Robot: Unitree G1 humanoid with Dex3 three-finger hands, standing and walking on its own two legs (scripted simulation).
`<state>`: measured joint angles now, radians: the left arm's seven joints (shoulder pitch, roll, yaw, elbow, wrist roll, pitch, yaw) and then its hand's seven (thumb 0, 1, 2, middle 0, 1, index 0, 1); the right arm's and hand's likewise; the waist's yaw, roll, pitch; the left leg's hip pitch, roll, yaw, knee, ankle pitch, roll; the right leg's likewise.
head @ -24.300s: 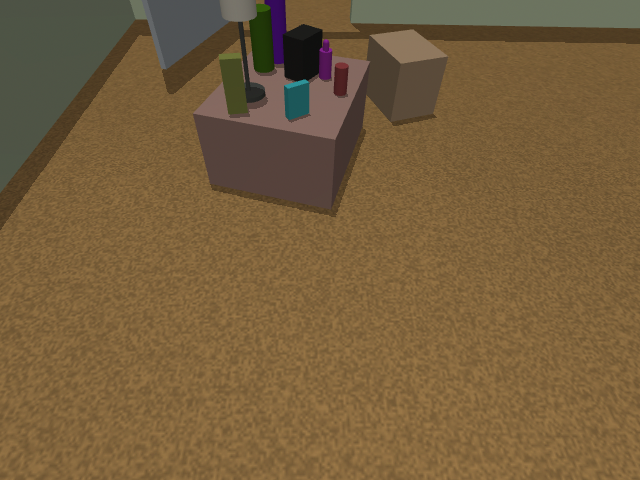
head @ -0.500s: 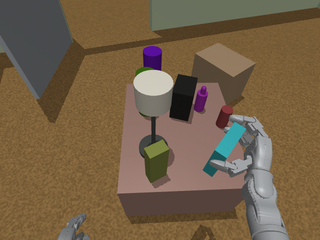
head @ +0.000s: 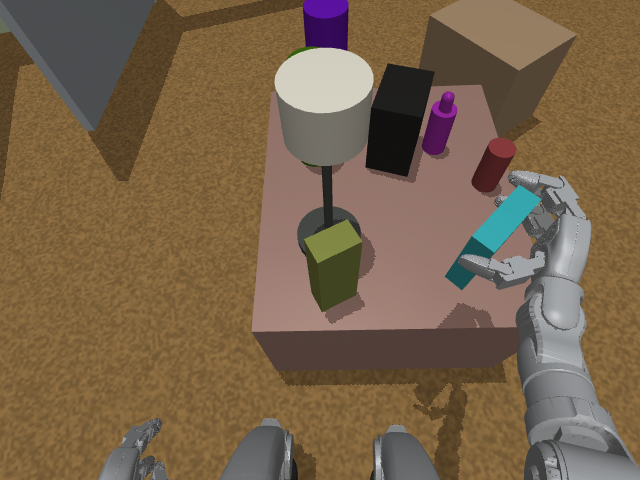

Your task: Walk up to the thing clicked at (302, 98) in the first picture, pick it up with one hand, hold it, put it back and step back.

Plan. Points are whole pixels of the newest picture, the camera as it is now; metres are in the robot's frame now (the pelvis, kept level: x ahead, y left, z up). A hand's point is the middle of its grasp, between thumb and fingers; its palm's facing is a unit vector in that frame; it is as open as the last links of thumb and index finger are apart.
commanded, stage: crouch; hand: right
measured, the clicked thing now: (488, 241) +0.42 -0.20 -0.01
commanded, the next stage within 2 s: lower in 0.70 s
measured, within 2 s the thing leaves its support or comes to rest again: rests again in 1.98 s
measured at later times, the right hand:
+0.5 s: hand (500, 226) +0.48 -0.24 -0.06, palm faces +0.28 +0.96 +0.00, open 12.7 cm
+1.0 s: hand (494, 234) +0.49 -0.26 -0.11, palm faces +0.24 +0.97 +0.00, open 12.7 cm
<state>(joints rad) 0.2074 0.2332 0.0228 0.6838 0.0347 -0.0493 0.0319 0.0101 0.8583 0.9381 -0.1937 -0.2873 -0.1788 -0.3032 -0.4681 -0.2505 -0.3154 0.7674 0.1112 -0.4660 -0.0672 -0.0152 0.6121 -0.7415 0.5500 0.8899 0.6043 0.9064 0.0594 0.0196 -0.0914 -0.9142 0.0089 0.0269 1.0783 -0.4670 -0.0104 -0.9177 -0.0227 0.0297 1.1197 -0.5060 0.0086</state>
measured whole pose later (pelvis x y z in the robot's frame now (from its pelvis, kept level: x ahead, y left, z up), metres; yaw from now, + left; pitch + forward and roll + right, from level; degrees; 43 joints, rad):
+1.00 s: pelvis -0.04 -0.01 -0.13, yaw +3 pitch +34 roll +5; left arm 0.24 0.27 -0.05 0.65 0.07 0.01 -0.03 0.01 0.86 0.93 -0.20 -0.29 -0.19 -0.30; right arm -0.91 -0.61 -0.57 1.21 0.05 -0.50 0.15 -0.02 0.61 -0.72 0.58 0.84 0.64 0.85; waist 0.18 -0.03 -0.17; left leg -1.59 -0.01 0.06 1.58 -0.57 -0.02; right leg -1.62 -0.04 0.08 1.67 -0.64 0.00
